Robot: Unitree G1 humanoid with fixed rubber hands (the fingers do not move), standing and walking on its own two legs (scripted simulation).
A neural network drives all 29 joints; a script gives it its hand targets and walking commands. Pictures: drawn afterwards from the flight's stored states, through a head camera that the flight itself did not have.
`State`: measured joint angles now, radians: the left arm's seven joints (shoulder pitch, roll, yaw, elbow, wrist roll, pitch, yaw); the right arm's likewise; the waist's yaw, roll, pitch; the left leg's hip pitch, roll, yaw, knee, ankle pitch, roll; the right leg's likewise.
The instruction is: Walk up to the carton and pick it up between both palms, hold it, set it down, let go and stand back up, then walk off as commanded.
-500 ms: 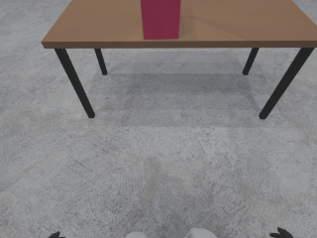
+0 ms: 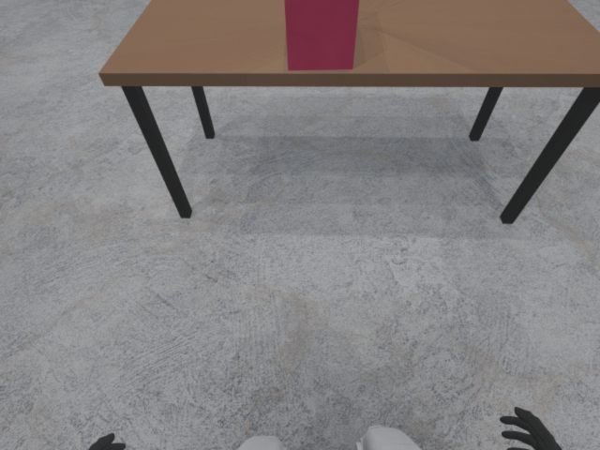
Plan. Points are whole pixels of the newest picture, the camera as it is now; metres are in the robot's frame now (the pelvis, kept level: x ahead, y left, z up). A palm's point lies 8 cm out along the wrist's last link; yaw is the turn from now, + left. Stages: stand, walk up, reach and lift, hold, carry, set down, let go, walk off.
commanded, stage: walk off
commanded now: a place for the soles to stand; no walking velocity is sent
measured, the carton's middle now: (319, 7) +1.16 -0.04 +0.06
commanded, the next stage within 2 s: stand in 0.28 s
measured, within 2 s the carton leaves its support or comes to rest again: neither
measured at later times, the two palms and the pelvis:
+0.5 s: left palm out of the picture +0.09 +0.31 -0.09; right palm out of the picture +0.12 -0.30 -0.09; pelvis -0.01 -0.01 +0.00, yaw +0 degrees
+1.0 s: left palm out of the picture +0.07 +0.31 -0.09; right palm out of the picture +0.09 -0.30 -0.09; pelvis -0.03 -0.01 +0.01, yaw +0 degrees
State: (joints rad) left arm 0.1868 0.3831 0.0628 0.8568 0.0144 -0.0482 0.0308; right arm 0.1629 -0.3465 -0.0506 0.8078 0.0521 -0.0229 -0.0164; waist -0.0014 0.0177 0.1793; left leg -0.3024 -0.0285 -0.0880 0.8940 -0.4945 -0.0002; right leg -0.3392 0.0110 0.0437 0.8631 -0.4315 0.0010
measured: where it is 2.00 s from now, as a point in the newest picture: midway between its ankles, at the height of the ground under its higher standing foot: outside the picture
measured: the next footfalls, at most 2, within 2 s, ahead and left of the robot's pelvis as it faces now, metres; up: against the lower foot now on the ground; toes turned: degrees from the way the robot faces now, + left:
none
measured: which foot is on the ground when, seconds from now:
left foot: down 0.00-1.00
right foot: down 0.00-1.00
